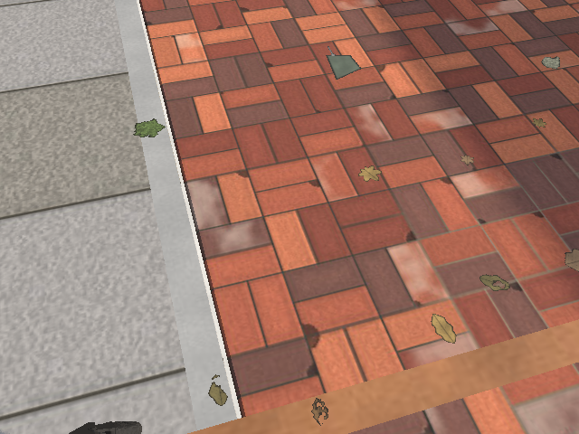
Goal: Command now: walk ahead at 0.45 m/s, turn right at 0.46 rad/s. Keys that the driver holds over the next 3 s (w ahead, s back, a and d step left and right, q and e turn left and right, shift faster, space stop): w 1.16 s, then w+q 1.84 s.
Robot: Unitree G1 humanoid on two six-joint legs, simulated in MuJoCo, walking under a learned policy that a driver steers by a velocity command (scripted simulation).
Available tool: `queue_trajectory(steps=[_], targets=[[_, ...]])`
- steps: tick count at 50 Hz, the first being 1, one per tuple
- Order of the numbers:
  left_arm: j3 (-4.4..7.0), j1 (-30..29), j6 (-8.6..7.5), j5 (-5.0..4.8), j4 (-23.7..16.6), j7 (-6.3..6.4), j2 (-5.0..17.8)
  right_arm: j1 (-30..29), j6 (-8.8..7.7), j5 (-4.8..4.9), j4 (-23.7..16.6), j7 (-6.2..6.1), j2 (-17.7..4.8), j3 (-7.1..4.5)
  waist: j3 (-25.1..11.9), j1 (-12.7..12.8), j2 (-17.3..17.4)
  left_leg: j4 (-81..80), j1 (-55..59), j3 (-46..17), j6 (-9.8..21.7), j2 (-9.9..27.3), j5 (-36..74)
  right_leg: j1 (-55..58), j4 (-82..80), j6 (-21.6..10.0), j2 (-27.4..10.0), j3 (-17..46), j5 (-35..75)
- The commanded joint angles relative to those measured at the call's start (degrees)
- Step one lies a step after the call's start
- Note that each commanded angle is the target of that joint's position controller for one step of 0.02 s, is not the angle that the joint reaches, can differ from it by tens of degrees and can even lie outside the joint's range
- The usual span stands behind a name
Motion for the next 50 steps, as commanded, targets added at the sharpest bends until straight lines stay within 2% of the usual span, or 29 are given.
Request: queue_trajectory(steps=[1, 2, 3, 4, 5, 6, 7, 8, 9, 11, 13, 16, 20, 25, 27, 29, 30, 31, 32, 33, 34, 35, 36, 37, 39, 41, 45, 48, 50], targets=[[1.25, -3.1, -0.96, 0.25, -6.0, -0.6, 4.5, -0.8, 0.06, 0.97, -2.1, 0.11, -12.0, -2.65, 3.1, 4.7, 8.5, 5.2, -2.5, -4.8, 10.2, 14.8, 44.8, 7.0, -4.6, -4.0, 4.8, -4.7, -6.4], [2.74, 6.0, -0.97, 0.18, -3.4, -0.36, 6.7, -1.7, 0.28, 1.07, -2.1, -0.01, -12.1, -2.46, -2.2, 10.2, 7.4, 15.9, -4.9, -2.4, 9.0, 13.0, 54.3, 20.0, -9.3, -6.0, 7.6, -5.9, -1.8], [4.74, 16.0, -0.62, 0.13, -0.3, 0.65, 10.8, -1.2, -0.06, 0.55, -2.5, -0.1, -10.9, -1.82, -8.4, 14.5, 5.1, 29.2, -15.4, -1.4, 6.8, 10.6, 49.4, 38.1, -9.2, -7.8, 7.1, -2.2, 0.4], [6.09, 21.9, -0.6, 0.18, 1.1, 1.81, 18.1, 0.7, -1.21, -1.8, -6.0, 0.67, -4.5, 0.46, -15.1, 13.1, -10.3, 53.0, -41.3, -1.8, 2.9, 3.2, 7.2, 60.4, -10.8, -15.4, -10.4, 26.0, -5.1], [4.91, 23.2, -1.25, 0.75, 0.3, 1.93, 16.6, 0.7, -3.59, -0.01, -5.5, 1.32, -5.3, 0.58, -24.6, 12.9, -9.3, 64.0, -47.1, -15.6, 3.1, -2.1, -12.8, 61.8, -21.8, -20.5, -19.1, 48.1, -7.4], [3.51, 20.2, -1.97, 1.44, 0.9, 1.32, 12.8, -5.9, -4.21, 2.56, -7.3, 1.51, -9.2, -0.84, -17.0, 13.4, -4.7, 66.2, -51.7, -17.9, 3.9, 0.7, -7.9, 56.5, -22.7, -16.6, -16.6, 38.2, -1.6], [2.86, 16.1, -2.26, 1.02, 0.8, 1.15, 11.0, -8.1, -4.31, 2.42, -8.1, 1.29, -8.5, -0.58, -10.5, 11.3, -4.4, 63.2, -51.3, -16.8, 4.7, 3.1, -2.8, 47.4, -22.4, -14.2, -14.1, 28.5, 4.1], [2.17, 11.6, -2.46, 0.83, 0.3, 0.99, 8.9, -8.3, -4.05, 0.95, -7.4, 0.8, -7.9, -0.72, -6.8, 8.9, -1.4, 59.4, -48.3, -17.0, 4.6, 5.1, 1.4, 39.1, -23.3, -12.4, -11.1, 22.2, 7.9], [1.61, 8.7, -2.77, 1.15, -0.1, 0.86, 7.1, -6.8, -3.3, 0.26, -6.8, 0.69, -7.7, -1.04, -4.9, 6.5, -2.6, 56.5, -44.4, -17.5, 4.6, 6.4, 4.5, 33.1, -25.0, -11.5, -8.7, 17.6, 10.5], [1.6, 7.5, -3.68, 1.34, 0.3, 0.91, 7.0, -3.9, -1.7, 0.15, -5.9, 1.01, -6.0, -0.98, -4.0, 4.2, -3.0, 54.3, -40.4, -17.1, 4.1, 6.5, 8.0, 28.1, -28.5, -11.6, -7.0, 14.3, 13.3], [1.7, 8.3, -4.48, 1.39, 1.4, 1.24, 7.8, -5.0, -0.73, -0.25, -6.4, 0.87, -5.1, -0.97, -2.0, 3.5, -1.8, 50.9, -41.9, -16.8, 3.2, 6.3, 11.3, 26.1, -30.4, -11.7, -6.6, 11.5, 16.8], [1.55, 11.5, -4.45, 1.39, 3.4, 2.21, 7.9, -11.5, -0.64, -0.81, -8.6, 0.69, -4.6, -0.81, 1.1, 5.2, -1.6, 41.8, -47.0, -16.9, 1.9, 5.7, 18.8, 27.4, -31.7, -11.2, -6.1, 9.3, 18.0], [1.58, 14.4, -4.07, 1.19, 5.2, 3.03, 9.2, -19.6, -1.52, -0.36, -10.9, 1.78, -2.9, 0.09, 3.6, 8.1, -2.0, 26.3, -45.8, -15.3, 2.8, 3.2, 29.1, 29.0, -33.1, -9.4, -5.5, 7.0, 12.3], [1.96, 18.4, -3.34, 0.47, 8.4, 3.54, 10.3, -26.4, -2.22, 0.03, -14.1, 3.46, -3.3, 0.56, 5.7, 9.9, -1.8, 17.8, -47.4, -15.4, 4.9, 1.3, 26.3, 37.5, -30.1, -8.9, -9.2, 7.9, 11.9], [2.21, 18.0, -2.85, 0.32, 9.0, 3.82, 10.9, -26.0, -2.49, 0.04, -14.6, 4.07, -4.1, 0.41, 4.9, 8.8, -2.4, 15.9, -45.3, -15.0, 6.4, 0.4, 22.0, 40.5, -27.6, -7.9, -10.4, 8.0, 16.3], [2.5, 16.7, -2.34, 0.59, 9.0, 3.96, 12.2, -21.1, -2.54, -0.01, -13.7, 3.96, -6.2, -0.45, 0.9, 5.9, -4.1, 15.6, -36.0, -12.3, 8.2, -2.8, 17.4, 41.5, -21.2, -6.6, -9.6, 7.2, 32.6], [2.27, 15.7, -1.91, 0.76, 9.0, 3.98, 12.1, -13.6, -2.49, -0.11, -11.6, 3.57, -8.1, -1.56, -3.8, 1.8, -3.8, 14.5, -25.4, -10.2, 9.9, -5.1, 17.9, 40.1, -11.8, -5.3, -7.0, 5.2, 41.1], [1.37, 16.0, -1.82, 1.32, 8.4, 4.07, 10.4, -3.5, -2.35, -0.52, -9.3, 2.97, -11.1, -2.6, -11.4, -2.1, -1.7, 16.9, -8.1, -15.1, 12.7, -0.3, 20.6, 30.8, 2.6, -3.4, -4.1, 3.4, 33.7], [-0.59, 24.3, -2.82, 1.4, 7.6, 3.4, 3.6, 3.5, -2.25, -1.64, -8.1, 2.69, -16.8, -4.01, -21.5, 0.3, 12.5, 14.5, 15.8, -42.4, 22.5, 15.5, 11.5, 7.1, 27.4, 1.2, 5.6, 1.8, 5.5], [-0.7, 23.1, -4.19, 0.78, 8.7, 3.05, 4.8, 4.5, -2.17, -0.75, -7.4, 2.94, -12.4, -2.7, -25.8, -0.7, 16.3, 4.1, 19.4, -58.9, 24.1, 18.5, 5.4, -1.5, 35.9, 1.1, 8.8, 9.9, -23.9], [0.52, 17.5, -4.95, -0.76, 7.1, 2.7, 9.5, -0.2, -2.1, -0.14, -8.0, 2.8, -9.6, -1.79, -15.8, -0.4, 12.3, 3.0, 12.5, -51.0, 20.5, 16.9, 0.9, -7.5, 39.5, 0.3, 4.9, 10.4, -21.9], [0.37, 12.9, -5.26, -0.98, 5.8, 2.77, 9.9, -5.1, -1.83, -0.21, -9.2, 2.58, -7.9, -1.22, -9.3, 1.0, 6.9, 2.0, 2.8, -42.9, 18.3, 14.8, 2.7, -7.4, 36.9, -0.3, 1.5, 8.2, -16.5], [0.49, 10.5, -5.1, -0.06, 5.3, 3.04, 9.4, -8.7, -1.77, -0.63, -9.6, 2.66, -6.5, -0.73, -4.3, 2.9, 3.6, 0.0, -6.4, -37.2, 17.2, 12.6, 7.2, -5.4, 32.5, -0.2, -0.9, 6.8, -12.4], [0.9, 11.2, -4.42, 0.56, 5.6, 3.31, 9.1, -10.6, -2.07, -1.31, -9.9, 2.78, -5.1, -0.21, -2.5, 5.1, 4.6, -1.9, -12.1, -33.3, 16.2, 10.4, 10.7, -1.7, 29.1, -0.3, -2.9, 7.1, -9.5], [0.63, 14.3, -3.01, 0.79, 6.7, 3.58, 6.8, -11.1, -2.69, -1.31, -9.4, 2.98, -5.3, -0.28, -2.2, 6.9, 6.0, -4.9, -16.9, -29.1, 16.9, 8.7, 14.7, 2.4, 26.5, 0.5, -3.7, 6.5, -7.0], [0.58, 13.0, -2.31, 1.1, 6.2, 3.92, 6.3, -10.0, -3.12, -1.1, -8.4, 2.7, -6.6, -0.58, -0.6, 7.3, 5.6, -6.8, -18.2, -25.6, 17.5, 8.3, 18.7, 0.4, 22.7, 1.8, -4.3, 5.9, -3.6], [0.43, 5.4, -2.7, 1.52, 4.1, 3.84, 5.6, -6.6, -2.42, -0.71, -6.8, 1.48, -7.9, -0.82, 1.1, 5.2, 4.4, -7.7, -14.3, -20.9, 16.1, 7.0, 23.5, -4.6, 9.6, 3.4, -4.3, 5.0, 8.3], [-0.13, -0.5, -3.36, 1.21, 2.8, 3.15, 4.2, -4.0, -1.93, -0.22, -5.8, 1.04, -8.6, -0.84, 2.2, 2.9, 4.5, -7.7, -12.5, -18.3, 14.7, 6.0, 22.5, -2.8, -0.9, 3.3, -2.5, 3.2, 14.8], [-0.35, -4.0, -3.64, 0.89, 1.8, 2.53, 4.0, -1.9, -1.52, 0.01, -4.8, 0.99, -9.1, -0.92, 3.2, 1.4, 4.6, -7.0, -9.8, -18.4, 14.7, 6.9, 21.5, -2.7, -5.1, 3.3, -1.5, 2.5, 15.2]])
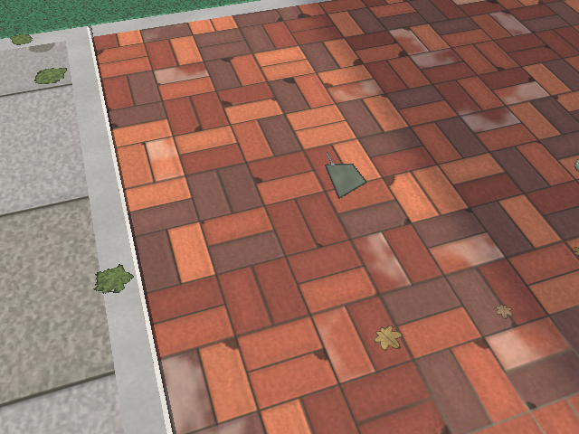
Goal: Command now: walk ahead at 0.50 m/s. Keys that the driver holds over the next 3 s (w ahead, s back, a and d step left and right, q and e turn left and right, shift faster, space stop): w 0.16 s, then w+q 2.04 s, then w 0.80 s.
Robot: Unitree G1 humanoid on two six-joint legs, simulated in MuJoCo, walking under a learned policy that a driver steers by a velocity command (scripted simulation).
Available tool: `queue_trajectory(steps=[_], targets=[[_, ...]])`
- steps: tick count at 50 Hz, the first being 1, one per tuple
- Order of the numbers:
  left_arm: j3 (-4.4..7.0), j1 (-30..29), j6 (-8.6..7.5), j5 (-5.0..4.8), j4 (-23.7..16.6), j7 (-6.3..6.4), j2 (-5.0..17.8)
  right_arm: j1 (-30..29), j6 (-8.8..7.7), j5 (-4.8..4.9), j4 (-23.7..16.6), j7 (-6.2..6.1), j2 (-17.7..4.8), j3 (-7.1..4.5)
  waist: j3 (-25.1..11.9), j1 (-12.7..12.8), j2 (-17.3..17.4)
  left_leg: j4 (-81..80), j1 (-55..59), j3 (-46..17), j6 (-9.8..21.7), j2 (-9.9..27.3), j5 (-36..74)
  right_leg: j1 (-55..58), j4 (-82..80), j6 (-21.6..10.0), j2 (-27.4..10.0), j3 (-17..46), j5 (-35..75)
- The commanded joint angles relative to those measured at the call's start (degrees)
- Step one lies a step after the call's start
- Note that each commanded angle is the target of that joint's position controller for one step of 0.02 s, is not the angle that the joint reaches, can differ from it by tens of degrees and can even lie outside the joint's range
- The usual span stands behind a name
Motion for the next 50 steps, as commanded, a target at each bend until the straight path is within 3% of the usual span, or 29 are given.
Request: queue_trajectory(steps=[1, 5, 7, 8, 9, 10, 11, 12, 13, 14, 15, 17, 19, 25, 29, 32, 34, 35, 36, 37, 38, 39, 40, 41, 42, 43, 45, 47, 50], targets=[[0.08, -7.5, -1.24, -0.42, -5.2, -0.95, 2.3, 2.2, -0.01, 0.45, -1.6, -0.47, -10.1, -2.25, 3.6, -1.4, 5.6, -3.8, -0.4, -6.9, 8.0, 15.5, 11.6, 0.8, -6.2, -0.1, 1.9, -2.1, 2.4], [0.19, -9.9, -1.98, -0.68, -7.1, -2.42, 3.5, 3.2, 1.31, 0.77, -0.3, -0.93, -10.9, -2.72, 4.0, -0.6, 6.7, 0.8, 6.7, -8.4, 7.1, 19.1, 17.0, 0.7, -10.6, -2.6, 3.2, -2.0, -4.8], [1.05, -4.8, -2.21, -0.53, -5.9, -2.53, 5.5, 1.3, 1.74, 0.86, -0.6, -1.18, -11.9, -3.04, 0.7, 2.9, 8.0, 6.7, 7.7, -7.6, 5.7, 18.7, 29.9, 9.3, -12.1, -4.5, 5.7, -3.9, -8.3], [2.23, 2.9, -2.24, -0.32, -3.6, -2.2, 7.5, 0.1, 2.05, 0.81, -0.8, -1.24, -11.4, -2.82, -4.0, 7.0, 7.3, 15.6, 6.0, -5.3, 4.4, 16.0, 37.7, 20.0, -13.7, -6.1, 7.6, -5.6, -7.1], [3.5, 13.1, -2.23, 0.35, -1.2, -1.56, 11.0, 0.3, 1.99, 0.22, -1.7, -1.24, -9.0, -1.79, -11.9, 10.9, 4.6, 29.9, -4.0, -3.8, 2.5, 13.1, 30.5, 38.1, -11.2, -9.1, 2.0, 0.1, -5.3], [5.0, 19.2, -1.94, 1.23, -0.2, -1.17, 17.0, 6.9, 0.86, -0.14, -2.9, -0.75, -2.4, 0.3, -20.6, 9.5, -9.0, 53.1, -28.8, -1.1, -1.9, 3.3, 3.0, 62.0, -12.9, -17.7, -13.5, 25.5, -12.5], [3.64, 20.3, -1.75, 0.7, -0.1, -1.19, 12.1, 6.2, -0.41, 0.8, -1.8, -0.42, -4.6, -0.05, -24.2, 10.8, -11.0, 61.7, -36.8, -10.0, -1.7, 1.5, -21.6, 63.4, -20.6, -19.2, -16.9, 38.6, -18.4], [2.61, 16.3, -1.74, 0.42, -0.4, -1.02, 9.2, 1.1, -0.93, 2.54, -3.2, -0.21, -9.6, -1.53, -14.5, 10.6, -6.8, 65.0, -41.5, -11.1, -0.9, 4.7, -18.7, 55.9, -21.8, -15.8, -15.0, 29.7, -20.4], [2.01, 11.8, -1.68, 0.34, -1.0, -0.9, 7.5, -2.4, -0.97, 2.61, -4.1, -0.33, -9.7, -1.6, -8.9, 8.9, -3.5, 62.8, -40.9, -9.3, -0.7, 7.9, -13.2, 47.3, -23.4, -13.7, -12.8, 21.5, -18.1], [1.44, 8.2, -1.83, 0.45, -1.0, -1.07, 5.6, -4.0, -0.54, 1.84, -4.3, -0.56, -8.9, -1.8, -4.6, 7.1, -1.5, 59.2, -38.9, -8.7, -1.1, 9.8, -9.3, 39.7, -26.0, -12.5, -10.4, 16.0, -15.5], [1.04, 5.9, -2.33, 0.78, -1.0, -1.2, 4.3, -2.9, 0.4, 1.51, -3.9, -0.79, -8.3, -2.25, -2.5, 5.1, -2.9, 56.4, -35.5, -9.2, -1.3, 11.5, -6.2, 34.7, -28.3, -11.3, -8.4, 11.2, -13.3], [1.24, 4.4, -3.11, 1.18, -0.1, -1.32, 4.1, -0.3, 2.05, 1.59, -2.9, -0.83, -5.7, -2.09, -1.3, 3.3, -3.3, 55.2, -31.8, -8.9, -2.1, 11.9, -3.2, 29.6, -31.4, -11.3, -7.0, 5.5, -8.7], [1.67, 4.7, -3.56, 1.49, 1.0, -1.01, 5.3, -1.5, 2.86, 1.44, -3.8, -1.06, -4.9, -2.22, 0.3, 2.7, -2.0, 53.1, -34.1, -9.5, -2.8, 11.9, 0.7, 28.9, -32.6, -11.4, -6.8, 0.7, -3.5], [2.1, 6.6, -2.88, 1.24, 3.1, 0.56, 7.2, -10.6, 2.31, 0.7, -7.2, 0.26, -3.3, -1.84, 2.9, 5.3, -0.3, 34.3, -36.5, -6.2, -3.1, 10.7, 16.1, 33.0, -33.7, -9.5, -5.3, -9.4, 0.8], [2.71, 10.6, -1.46, 0.37, 5.0, 1.0, 8.7, -17.7, 2.28, 0.67, -11.0, 1.69, -2.4, -1.19, 5.5, 8.2, 0.9, 27.2, -40.0, -3.1, -1.7, 10.3, 14.2, 41.3, -31.7, -9.4, -8.3, -11.6, 3.5], [3.18, 10.6, -0.02, -0.36, 5.4, 1.19, 10.0, -19.0, 2.43, 0.81, -13.5, 2.75, -3.2, -1.5, 5.0, 7.1, -0.2, 24.9, -38.6, 0.1, 0.4, 8.4, 7.1, 46.3, -26.4, -8.2, -9.8, -13.5, 15.4], [3.68, 9.0, 0.76, -0.71, 4.8, 1.6, 11.8, -15.1, 2.78, 0.88, -13.8, 2.93, -5.4, -2.63, 1.0, 4.0, -2.6, 25.3, -30.3, 3.7, 2.7, 4.4, 1.1, 47.2, -17.8, -6.8, -9.5, -15.0, 34.5], [3.81, 8.1, 1.23, -0.81, 4.6, 1.75, 12.4, -9.0, 2.92, 1.07, -12.6, 2.81, -7.4, -3.81, -2.4, 0.4, -2.9, 24.4, -22.3, 4.8, 4.3, 1.9, -0.2, 45.8, -9.1, -6.0, -8.6, -15.7, 40.0], [3.53, 7.1, 1.33, -1.03, 4.2, 1.85, 12.2, 0.3, 3.01, 1.13, -10.4, 2.05, -10.8, -5.71, -7.2, -4.7, -1.2, 19.8, -7.8, 3.8, 6.6, -0.1, 3.7, 39.5, 3.9, -3.9, -6.1, -16.8, 35.5], [2.1, 8.8, 0.6, 0.86, 2.8, 1.66, 8.0, 6.7, 3.57, 1.1, -9.0, 0.64, -16.5, -7.34, -12.0, -5.3, 9.1, 19.1, 9.0, -13.0, 10.4, 10.5, 6.3, 23.1, 22.8, -1.3, -2.1, -16.6, 4.8], [0.18, 12.2, -1.54, 0.91, -0.2, 0.7, 2.3, 3.1, 2.75, 1.01, -11.0, 0.86, -19.4, -7.25, -19.1, 1.0, 18.9, 9.2, 24.5, -47.4, 22.3, 22.8, -3.9, 0.8, 41.1, 1.4, 10.9, -6.1, -37.5], [1.15, 5.3, -3.82, -1.11, -1.0, -0.29, 7.5, 4.3, 2.15, 0.62, -11.4, 1.32, -14.2, -5.72, -19.6, -3.3, 10.2, 4.5, 24.6, -47.5, 19.7, 22.8, -5.9, -5.4, 43.0, -0.3, 7.9, 3.6, -35.7], [1.27, 1.8, -4.76, -2.49, -2.4, -0.65, 8.2, 2.4, 1.55, 0.42, -11.3, 1.31, -11.6, -5.02, -12.2, -2.6, 8.0, 4.7, 18.4, -38.9, 17.3, 21.0, -2.9, -7.7, 40.1, -1.8, 5.5, 2.9, -31.1], [1.16, 1.7, -4.98, -1.55, -2.0, -0.26, 7.4, -1.6, 1.19, 0.61, -11.8, 1.38, -10.1, -4.5, -6.8, 0.5, 2.0, 4.6, 8.9, -31.9, 15.1, 18.3, 3.4, -5.1, 34.3, -1.9, 2.8, 2.6, -26.8], [1.73, 2.0, -4.55, -0.01, -1.4, 0.16, 8.3, -5.0, 1.07, 0.47, -12.7, 1.15, -8.1, -3.9, -4.8, 2.5, 2.0, 4.0, 2.3, -27.0, 13.9, 16.2, 8.8, -1.1, 29.4, -1.5, 1.1, 2.4, -24.4], [2.0, 3.2, -3.74, 0.37, -1.3, 0.08, 8.4, -6.5, 1.06, -0.09, -13.6, 0.86, -7.5, -3.55, -3.9, 4.1, 3.3, 2.7, -2.2, -25.0, 13.6, 14.9, 11.9, 2.4, 27.3, -0.9, 0.3, 2.6, -22.8], [1.95, 3.9, -2.44, 1.01, -1.6, 0.15, 7.2, -6.4, 0.89, 0.16, -13.9, 0.28, -8.5, -3.77, -3.1, 5.1, 3.6, 1.2, -6.7, -22.3, 13.9, 13.6, 16.9, 4.4, 22.8, 1.0, 0.5, 1.5, -20.9], [1.55, 0.9, -1.78, 1.41, -3.0, 0.39, 5.9, -4.8, 0.85, 0.31, -13.7, -0.56, -10.2, -4.22, -1.8, 4.5, 3.8, 0.5, -9.3, -19.3, 13.5, 12.3, 19.3, 3.5, 16.2, 2.8, 1.3, 0.6, -16.0], [0.8, -5.6, -1.9, 1.23, -4.9, 0.17, 4.4, -2.6, 1.38, 0.68, -13.2, -1.38, -10.6, -4.4, -0.6, 2.1, 5.7, 1.4, -11.2, -16.3, 10.6, 9.1, 15.2, 5.3, 2.4, 3.7, 3.8, 0.1, -4.7]])
Over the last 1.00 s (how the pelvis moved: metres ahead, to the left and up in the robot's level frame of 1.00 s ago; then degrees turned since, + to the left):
0.54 -0.03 0.02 -4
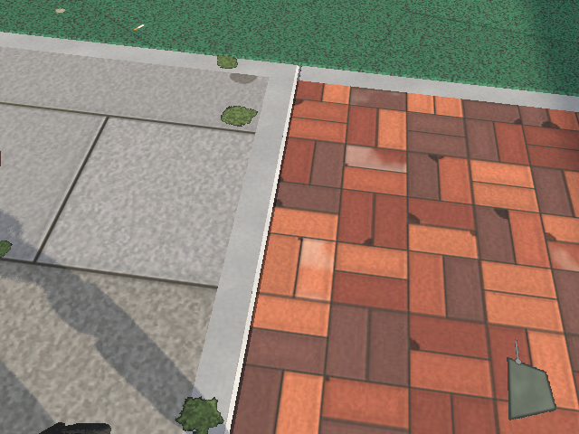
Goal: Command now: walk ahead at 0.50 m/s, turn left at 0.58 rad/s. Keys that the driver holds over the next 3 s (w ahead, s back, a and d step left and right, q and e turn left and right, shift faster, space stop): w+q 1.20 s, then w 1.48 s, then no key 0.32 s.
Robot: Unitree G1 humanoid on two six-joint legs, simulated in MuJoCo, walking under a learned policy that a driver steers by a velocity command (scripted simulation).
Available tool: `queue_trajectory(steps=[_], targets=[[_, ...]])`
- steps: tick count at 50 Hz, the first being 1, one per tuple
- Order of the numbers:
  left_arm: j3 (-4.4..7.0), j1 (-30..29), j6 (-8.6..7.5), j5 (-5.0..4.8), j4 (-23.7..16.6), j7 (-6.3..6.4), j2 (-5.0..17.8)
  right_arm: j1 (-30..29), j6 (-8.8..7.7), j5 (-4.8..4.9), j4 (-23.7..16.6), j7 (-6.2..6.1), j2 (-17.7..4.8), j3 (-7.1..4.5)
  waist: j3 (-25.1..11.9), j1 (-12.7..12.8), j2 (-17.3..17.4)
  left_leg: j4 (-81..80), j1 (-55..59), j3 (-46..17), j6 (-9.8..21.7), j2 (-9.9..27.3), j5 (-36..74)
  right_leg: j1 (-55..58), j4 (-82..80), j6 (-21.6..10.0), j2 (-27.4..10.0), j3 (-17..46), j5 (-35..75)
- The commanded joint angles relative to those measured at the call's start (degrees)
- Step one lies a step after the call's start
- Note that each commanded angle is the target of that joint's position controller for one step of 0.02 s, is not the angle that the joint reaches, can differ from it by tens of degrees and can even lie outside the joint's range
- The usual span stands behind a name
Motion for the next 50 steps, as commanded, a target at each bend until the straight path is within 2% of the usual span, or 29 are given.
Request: queue_trajectory(steps=[1, 4, 6, 8, 10, 11, 12, 13, 14, 15, 16, 17, 19, 21, 25, 28, 32, 35, 36, 37, 38, 39, 40, 41, 42, 43, 45, 47, 50], targets=[[0.17, -4.1, -0.48, -0.14, -4.2, -0.28, 2.2, -0.6, -0.53, 0.35, -4.1, -1.07, -10.2, -2.76, -2.2, -0.1, 5.7, -5.8, -3.4, -8.9, 7.7, 11.0, 11.9, 5.2, -12.1, 1.0, 3.6, -2.5, 11.0], [0.21, -8.1, -1.04, -1.0, -5.8, -1.01, 3.0, 1.9, -0.13, 0.59, -3.2, -1.13, -10.4, -2.87, -1.8, -1.8, 6.9, -4.1, -2.3, -11.9, 6.5, 12.1, 7.4, 7.9, -18.4, 0.5, 5.4, -2.1, 14.2], [0.68, -8.5, -1.59, -1.15, -6.4, -1.51, 4.5, 2.9, 0.21, 0.76, -2.9, -1.31, -9.8, -2.76, -2.0, -1.6, 7.4, -0.8, 1.3, -15.4, 6.0, 13.4, 5.6, 8.4, -21.5, -0.5, 5.8, -0.8, 11.7], [1.29, -6.6, -2.22, -1.29, -6.3, -1.81, 5.9, 2.3, 0.54, 0.61, -3.1, -1.59, -9.9, -2.89, -2.3, -0.2, 9.0, 2.5, 3.7, -18.7, 5.3, 14.6, 6.3, 10.8, -22.8, -1.9, 6.1, -0.4, 6.7], [2.54, 1.9, -2.86, -0.87, -4.3, -1.44, 7.8, 0.5, 0.74, 0.44, -3.9, -1.55, -8.2, -2.31, -5.9, 4.5, 9.6, 10.2, 2.5, -18.1, 2.9, 11.6, 11.4, 23.0, -26.0, -4.7, 6.0, -1.7, 6.0], [3.38, 10.1, -3.06, 0.2, -3.5, -1.0, 10.5, -0.1, 0.52, -0.25, -5.1, -1.26, -5.1, -1.08, -13.3, 8.2, 5.3, 24.4, -3.7, -14.0, 0.8, 8.3, 7.1, 37.3, -24.5, -8.3, -2.2, 5.6, 3.9], [4.56, 16.9, -2.39, 1.06, -1.9, -0.87, 15.4, 8.0, 0.0, 0.89, -6.5, -1.29, -1.1, 0.07, -21.4, 5.6, -12.3, 44.4, -24.3, -6.2, -3.7, -0.3, -17.9, 58.1, -27.9, -17.8, -15.9, 30.6, -5.3], [3.82, 17.1, -2.0, -0.65, -1.4, -1.26, 11.5, 9.5, -0.19, 1.78, -5.7, -1.42, -6.0, -0.35, -20.5, 5.9, -14.6, 54.1, -33.9, -6.5, -4.5, 3.5, -23.6, 58.8, -32.1, -19.3, -19.2, 42.3, -19.3], [2.59, 14.2, -1.56, -0.93, -2.6, -1.02, 6.9, 3.8, 0.13, 1.61, -5.7, -1.41, -10.2, -1.45, -12.5, 7.6, -7.7, 57.1, -36.4, -6.3, -5.0, 6.1, -18.3, 51.9, -33.3, -16.5, -16.4, 33.5, -21.1], [1.97, 11.3, -0.96, -0.45, -2.9, -0.83, 5.5, -0.4, 0.47, 0.83, -6.5, -1.45, -10.5, -1.64, -7.7, 7.1, -3.5, 56.4, -34.9, -4.1, -5.2, 8.2, -13.9, 44.5, -33.7, -14.3, -13.7, 24.7, -15.0], [1.51, 9.3, -0.62, -0.15, -2.6, -0.78, 4.4, -2.8, 0.52, 0.15, -7.3, -1.26, -9.8, -1.77, -4.0, 6.1, -2.5, 53.7, -33.4, -3.7, -5.3, 9.7, -11.0, 38.1, -35.1, -13.5, -11.3, 18.9, -8.4], [1.1, 8.3, -0.63, 0.18, -2.3, -0.64, 3.5, -3.0, 0.73, 0.28, -7.6, -0.88, -8.8, -1.9, -2.7, 4.7, -3.6, 51.5, -30.9, -3.6, -5.1, 11.2, -9.2, 34.2, -36.4, -12.7, -9.4, 14.2, -4.2], [1.23, 8.2, -1.02, -0.17, -1.5, -0.64, 3.6, -2.0, 1.39, 0.99, -7.9, -0.42, -6.3, -1.52, -2.1, 3.6, -5.0, 48.6, -28.6, -2.0, -5.1, 12.4, -8.1, 31.0, -39.1, -13.0, -8.1, 8.4, -0.2], [1.78, 8.7, -1.41, -0.45, -0.5, -0.62, 5.3, -3.8, 1.85, 0.73, -9.0, -0.36, -5.1, -1.15, -1.2, 3.5, -3.8, 45.0, -30.2, -1.5, -5.7, 13.0, -5.9, 30.5, -40.9, -14.1, -8.9, 4.7, 4.1], [2.36, 9.0, -1.03, -0.43, 0.8, -0.39, 7.4, -7.6, 1.66, 0.56, -10.0, 0.33, -4.6, -0.72, -1.1, 4.3, -2.2, 35.0, -31.5, -0.4, -6.2, 13.4, 4.2, 33.2, -41.7, -13.7, -8.6, -3.2, 10.9], [2.45, 10.5, -0.35, -0.74, 1.8, -0.1, 8.5, -13.3, 1.07, 0.54, -11.2, 1.43, -3.6, -0.16, 0.5, 6.5, -1.8, 25.7, -29.1, 2.7, -5.6, 12.5, 10.9, 34.4, -41.4, -12.1, -7.7, -8.8, 12.2], [2.98, 13.3, 0.88, -1.78, 3.3, -0.12, 10.5, -18.3, 1.07, 0.81, -13.5, 2.74, -3.8, -0.1, 2.6, 7.7, -1.9, 18.8, -28.0, 5.9, -3.6, 11.2, 7.8, 39.8, -39.7, -10.9, -9.7, -11.9, 15.8], [3.76, 12.7, 1.93, -2.69, 3.3, 0.33, 13.1, -14.2, 1.53, 0.23, -13.6, 2.96, -6.8, -1.68, -1.2, 3.5, -4.3, 16.8, -18.6, 10.2, -0.1, 6.2, -0.9, 42.8, -28.6, -9.2, -9.9, -15.3, 41.6], [3.8, 12.0, 2.38, -2.96, 3.1, 0.55, 13.4, -6.8, 1.73, 0.25, -11.8, 2.74, -8.9, -3.02, -5.1, -1.0, -3.8, 13.9, -8.9, 11.5, 1.7, 3.6, 0.1, 41.1, -18.6, -8.1, -8.7, -17.0, 47.4], [3.1, 12.3, 2.37, -2.55, 2.8, 0.84, 11.7, 3.4, 2.13, 0.46, -8.9, 1.85, -12.4, -4.98, -10.2, -6.0, -1.5, 11.5, 7.5, 9.2, 4.1, 2.8, 3.3, 32.0, -4.6, -6.0, -6.6, -18.0, 41.5], [0.89, 14.8, 1.82, 0.46, 0.6, 0.51, 4.6, 7.1, 2.47, 0.94, -7.9, 0.61, -18.1, -6.04, -14.0, -3.6, 12.4, 10.8, 25.1, -13.4, 9.8, 16.5, 3.7, 10.5, 15.5, -3.0, -0.5, -17.7, -2.4], [-0.3, 15.0, -0.34, -0.23, -2.2, -0.18, 3.7, 5.9, 1.23, 0.64, -10.4, 1.2, -19.6, -5.44, -24.3, -1.4, 16.8, 0.3, 34.4, -44.1, 19.6, 26.2, -8.6, -3.8, 29.0, -1.8, 8.4, -4.5, -26.9], [1.08, 8.0, -1.7, -2.55, -3.4, -0.86, 9.1, 5.5, 0.35, 0.29, -9.9, 1.74, -14.4, -4.02, -19.8, -4.5, 8.8, -2.6, 32.0, -38.5, 15.9, 24.7, -9.6, -10.1, 30.4, -2.5, 5.0, 0.6, -21.8], [0.78, 6.0, -2.47, -3.1, -4.3, -1.09, 8.7, 3.4, -0.2, 0.2, -9.4, 1.73, -12.6, -3.34, -12.6, -3.1, 7.7, -2.7, 24.2, -30.1, 13.8, 22.5, -6.1, -10.6, 26.4, -3.6, 2.9, -0.4, -16.7], [0.67, 6.2, -2.63, -1.81, -3.4, -0.59, 7.9, -0.6, -0.37, 0.25, -9.7, 1.6, -11.2, -2.83, -8.7, -0.2, 2.7, -2.7, 15.5, -24.1, 11.7, 19.8, -0.5, -6.9, 21.5, -3.3, 0.6, -0.4, -12.7], [1.1, 7.0, -2.23, -0.68, -3.0, -0.34, 8.5, -3.6, -0.43, -0.13, -10.4, 1.44, -9.7, -2.27, -6.6, 2.0, 3.4, -3.4, 9.1, -20.0, 10.8, 17.9, 5.8, -2.9, 17.2, -2.8, -0.7, -0.2, -10.4], [1.21, 8.4, -0.92, -0.18, -2.7, -0.51, 7.9, -5.6, -0.6, -0.62, -10.8, 0.91, -9.3, -1.99, -5.8, 4.0, 4.8, -5.6, 2.5, -17.2, 11.1, 16.3, 11.7, 1.5, 13.8, -1.5, -1.0, -0.7, -8.1], [0.79, 7.2, -0.05, 0.32, -3.0, -0.38, 6.3, -4.6, -0.84, -0.38, -9.9, 0.17, -10.0, -2.14, -4.9, 4.1, 4.2, -6.3, -1.3, -13.9, 11.4, 15.1, 15.4, 2.4, 9.0, 0.2, -0.2, -1.8, -5.1], [-0.11, 0.4, 0.13, 0.26, -4.9, -0.46, 4.2, -2.1, -0.53, -0.02, -8.4, -0.85, -10.9, -2.4, -2.8, 1.8, 4.9, -6.1, -3.5, -10.8, 9.2, 12.5, 12.3, 2.7, -3.9, 1.4, 1.8, -2.0, 5.5]])
Over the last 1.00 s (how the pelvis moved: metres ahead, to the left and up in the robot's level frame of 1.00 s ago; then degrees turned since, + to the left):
0.55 0.05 0.00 25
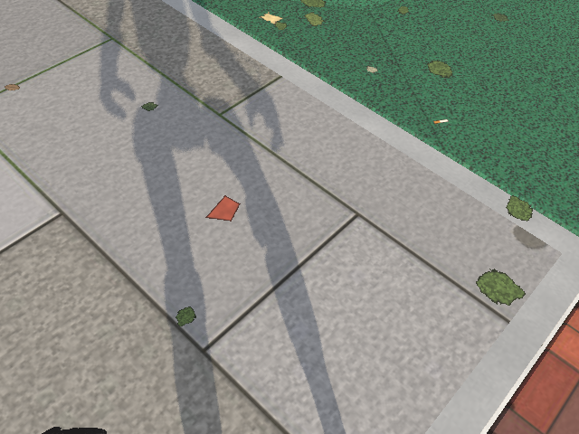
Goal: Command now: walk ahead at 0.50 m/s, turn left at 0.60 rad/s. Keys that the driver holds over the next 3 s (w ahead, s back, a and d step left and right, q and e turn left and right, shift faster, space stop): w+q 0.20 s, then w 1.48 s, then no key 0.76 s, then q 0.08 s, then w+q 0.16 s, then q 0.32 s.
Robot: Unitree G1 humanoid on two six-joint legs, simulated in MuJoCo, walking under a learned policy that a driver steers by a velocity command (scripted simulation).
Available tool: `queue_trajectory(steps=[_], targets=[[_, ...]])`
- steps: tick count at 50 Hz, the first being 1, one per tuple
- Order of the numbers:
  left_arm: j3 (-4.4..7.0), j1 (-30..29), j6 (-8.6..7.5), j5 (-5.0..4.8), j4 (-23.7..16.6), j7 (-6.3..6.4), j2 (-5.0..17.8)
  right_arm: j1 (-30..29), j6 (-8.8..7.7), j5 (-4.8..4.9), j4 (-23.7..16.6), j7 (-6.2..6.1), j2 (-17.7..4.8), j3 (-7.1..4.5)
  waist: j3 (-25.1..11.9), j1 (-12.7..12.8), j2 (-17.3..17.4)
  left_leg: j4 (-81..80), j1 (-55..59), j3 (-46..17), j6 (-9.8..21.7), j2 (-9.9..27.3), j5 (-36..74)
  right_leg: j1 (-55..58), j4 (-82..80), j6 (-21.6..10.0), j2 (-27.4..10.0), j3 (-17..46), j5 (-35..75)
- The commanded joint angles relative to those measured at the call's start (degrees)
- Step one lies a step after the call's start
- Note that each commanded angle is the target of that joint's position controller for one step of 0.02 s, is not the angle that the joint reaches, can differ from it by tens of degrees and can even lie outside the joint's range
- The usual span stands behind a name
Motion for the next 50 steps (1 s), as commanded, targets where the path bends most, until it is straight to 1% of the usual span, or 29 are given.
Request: queue_trajectory(steps=[1, 4, 7, 9, 10, 11, 12, 13, 14, 15, 16, 17, 19, 23, 26, 29, 32, 33, 34, 35, 36, 37, 38, 39, 40, 41, 42, 45, 50], targets=[[0.34, -3.2, -0.27, -0.04, -3.7, -0.16, 2.5, -2.1, -0.89, 0.37, -3.8, -1.18, -10.1, -2.85, -2.8, 0.7, 5.8, -7.3, -2.6, -10.0, 8.9, 11.3, 9.9, 4.2, -11.7, 1.2, 2.6, -1.4, 10.9], [0.19, -8.1, -0.82, -0.89, -5.2, -0.92, 2.6, 0.6, -0.56, 0.72, -2.2, -1.4, -10.8, -3.1, -2.0, -1.3, 6.6, -6.1, -2.8, -11.9, 7.5, 11.6, 5.0, 8.4, -19.8, 0.8, 5.0, -1.2, 15.8], [1.07, -8.4, -1.4, -1.26, -5.8, -1.45, 4.9, 1.9, -0.16, 1.05, -1.2, -1.55, -10.0, -2.95, -2.1, -0.9, 7.8, -1.6, 1.4, -16.9, 6.5, 13.4, 2.1, 10.2, -24.1, -0.7, 5.5, 0.7, 12.4], [1.82, -5.3, -1.84, -1.4, -5.4, -1.46, 5.9, 1.1, 0.24, 0.89, -1.1, -1.65, -9.8, -3.03, -2.5, 1.0, 9.7, 2.0, 3.0, -19.5, 5.5, 13.9, 3.3, 14.1, -25.4, -2.4, 5.9, 0.3, 7.0], [2.43, -0.9, -2.06, -1.24, -4.2, -1.22, 6.5, 0.5, 0.43, 0.82, -1.3, -1.62, -8.6, -2.66, -3.9, 3.3, 9.8, 5.5, 2.5, -19.2, 4.2, 12.2, 4.7, 20.0, -27.6, -3.7, 6.1, -0.9, 6.8], [3.21, 5.5, -2.4, -0.34, -3.2, -0.93, 8.3, 0.7, 0.29, 0.36, -1.6, -1.44, -5.6, -1.55, -9.3, 6.2, 7.9, 15.1, 0.3, -15.8, 2.3, 9.3, 5.6, 30.6, -27.1, -6.3, 2.0, 1.8, 6.5], [4.15, 13.0, -2.45, 1.04, -2.4, -0.59, 12.6, 5.8, -0.01, 0.54, -2.5, -1.44, -2.0, -0.38, -18.1, 6.2, -3.2, 33.8, -14.2, -8.7, -1.8, 2.9, -6.1, 50.5, -28.1, -13.1, -10.2, 19.0, 1.2], [4.67, 17.3, -1.71, -0.08, 0.2, -1.37, 13.0, 10.1, -0.48, 1.61, -2.5, -1.63, -3.0, -0.07, -21.1, 5.3, -17.9, 48.0, -27.8, -5.4, -3.9, 0.9, -23.9, 57.2, -35.5, -19.0, -17.5, 41.8, -14.9], [3.33, 15.0, -1.51, -1.22, -0.6, -1.52, 8.0, 7.0, -0.48, 1.91, -1.4, -1.61, -7.9, -1.15, -13.6, 6.5, -10.0, 53.4, -32.8, -7.3, -4.4, 3.8, -20.6, 52.2, -37.9, -17.5, -16.0, 39.8, -23.3], [2.63, 12.5, -0.97, -1.04, -0.9, -1.32, 5.7, 1.3, -0.34, 1.35, -2.1, -1.53, -9.1, -1.42, -7.8, 6.9, -4.9, 54.2, -33.3, -5.3, -4.4, 5.8, -16.1, 45.5, -38.0, -15.5, -13.7, 31.0, -20.2], [2.14, 10.0, -0.62, -0.48, -1.0, -1.24, 4.7, -2.4, -0.47, 0.57, -3.0, -1.48, -8.6, -1.35, -4.0, 6.1, -2.3, 51.7, -32.0, -3.9, -4.3, 7.1, -12.9, 38.8, -38.9, -14.9, -11.2, 24.6, -13.7], [1.65, 8.6, -0.58, -0.14, -0.7, -1.1, 3.5, -4.0, -0.58, 0.15, -3.4, -1.28, -7.8, -1.45, -2.1, 4.9, -2.4, 48.4, -30.3, -3.8, -4.0, 8.9, -10.5, 34.5, -40.1, -14.7, -9.2, 20.1, -8.1], [1.3, 8.2, -0.87, -0.19, -0.1, -0.96, 2.7, -2.8, -0.56, 0.45, -3.0, -0.77, -5.6, -1.06, -2.2, 3.1, -4.4, 43.8, -26.2, -2.3, -4.0, 10.4, -8.6, 30.7, -42.1, -14.7, -6.9, 14.7, -1.2], [2.05, 10.1, -1.07, -1.24, 1.8, -0.66, 5.9, -7.7, -0.95, -0.37, -4.2, -0.37, -3.0, 0.24, -1.8, 3.8, -2.7, 31.7, -26.8, 0.7, -5.1, 11.8, -1.9, 30.6, -45.0, -16.4, -7.1, 8.4, 8.3], [2.2, 11.7, -0.44, -1.72, 2.9, -0.49, 7.3, -13.0, -1.64, -0.09, -5.0, 0.33, -2.0, 0.91, -1.2, 5.7, -2.5, 20.7, -23.4, 2.6, -5.5, 11.0, 6.7, 30.2, -45.4, -15.0, -5.4, 3.2, 10.8], [2.23, 15.0, 0.22, -2.23, 4.5, -0.51, 8.2, -17.7, -1.95, 0.49, -6.0, 1.0, -2.4, 0.92, -0.4, 7.4, -2.7, 14.2, -20.2, 4.1, -5.5, 9.5, 10.3, 31.5, -44.6, -14.1, -6.0, 1.7, 11.1], [2.4, 16.6, 1.15, -2.62, 5.9, -0.39, 9.0, -20.1, -2.2, 0.73, -7.2, 1.66, -3.6, 0.58, 0.6, 7.0, -3.3, 10.2, -19.1, 4.2, -3.7, 8.7, 7.0, 35.6, -42.5, -13.1, -8.4, 2.4, 13.1], [2.53, 16.5, 1.5, -2.68, 6.2, -0.25, 9.5, -19.3, -2.29, 0.68, -7.0, 1.77, -4.3, 0.29, 0.1, 6.0, -3.5, 8.9, -16.9, 4.6, -2.9, 8.1, 5.6, 36.7, -40.9, -12.5, -8.8, 2.3, 16.0], [2.59, 15.6, 1.8, -2.8, 6.2, -0.08, 10.0, -16.0, -2.35, 0.42, -6.2, 1.69, -5.3, -0.33, -1.6, 3.5, -3.4, 6.8, -11.3, 5.9, -1.8, 6.9, 5.4, 36.7, -36.9, -11.6, -8.1, 0.9, 23.2], [2.23, 15.7, 1.96, -2.77, 6.3, 0.06, 9.1, -9.2, -2.24, 0.02, -3.9, 1.33, -7.4, -1.57, -5.9, 0.1, -2.3, 5.2, -1.0, 7.0, -0.2, 5.5, 5.7, 35.1, -28.6, -10.2, -5.7, -1.7, 30.7], [1.19, 15.2, 1.79, -1.84, 5.4, 0.21, 6.9, 0.3, -2.02, -0.4, -1.8, 0.72, -10.6, -2.86, -12.8, -4.2, 0.0, 7.1, 14.1, 1.5, 2.5, 10.8, 6.2, 27.1, -15.2, -8.0, -3.1, -4.1, 25.4], [-0.83, 19.6, 0.71, -0.8, 3.1, 0.01, 1.1, 6.2, -1.5, -1.22, -1.0, 0.25, -17.0, -4.19, -20.7, -3.6, 13.8, 5.0, 34.6, -23.2, 11.1, 25.8, -0.4, 4.3, 7.6, -3.6, 5.5, -7.5, 0.6], [-0.51, 18.7, -0.45, -1.46, 3.7, -0.14, 3.0, 7.7, -1.37, -0.36, -0.5, 0.42, -13.4, -3.2, -23.7, -4.4, 15.9, -2.2, 35.0, -36.4, 13.4, 28.5, -7.0, -3.6, 16.4, -3.8, 6.9, 0.1, -22.0], [0.76, 14.4, -1.01, -2.93, 2.4, -0.53, 7.2, 4.0, -1.55, -0.1, -0.5, 0.58, -10.7, -2.07, -14.9, -3.8, 12.1, -3.2, 28.4, -29.2, 11.0, 26.5, -9.1, -8.3, 19.4, -4.5, 3.6, 0.8, -19.0], [0.69, 11.2, -1.1, -3.04, 1.7, -0.57, 7.0, 0.3, -1.62, -0.1, -0.9, 0.66, -8.9, -1.46, -9.9, -2.3, 9.2, -4.3, 21.0, -22.0, 9.5, 23.8, -6.2, -7.8, 17.5, -4.8, 1.1, -0.6, -13.9], [0.75, 9.9, -0.9, -2.13, 1.6, -0.46, 6.4, -2.8, -1.74, -0.4, -0.9, 0.92, -7.4, -0.95, -6.2, -0.7, 6.9, -6.3, 14.1, -17.4, 8.8, 21.5, -2.0, -5.9, 14.2, -4.4, -0.3, -1.2, -10.1], [0.98, 10.5, -0.3, -1.6, 1.9, -0.41, 5.9, -5.0, -2.07, -0.81, -1.0, 1.08, -6.1, -0.55, -4.6, 1.4, 7.6, -8.2, 8.9, -14.1, 8.2, 19.7, 1.8, -2.4, 11.5, -4.0, -1.8, -0.7, -7.2], [0.53, 11.8, 1.33, -1.31, 2.5, -0.35, 3.2, -6.3, -3.18, -0.62, 0.1, 1.08, -6.6, -0.87, -3.5, 3.8, 7.6, -12.1, 2.5, -8.3, 9.1, 18.3, 8.7, 1.5, 7.6, -2.3, -2.1, -1.3, -2.5], [-0.21, 2.0, 1.13, -0.96, -0.2, -0.67, 1.3, -2.9, -3.16, -0.39, 3.2, 0.05, -8.5, -1.35, -0.4, 1.3, 5.2, -13.8, 2.7, -1.6, 7.5, 16.4, 12.2, 0.3, -10.0, -1.5, -1.0, -2.1, 12.3]])
Over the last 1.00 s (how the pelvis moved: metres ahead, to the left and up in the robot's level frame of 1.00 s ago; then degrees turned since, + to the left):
0.50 0.12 0.00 36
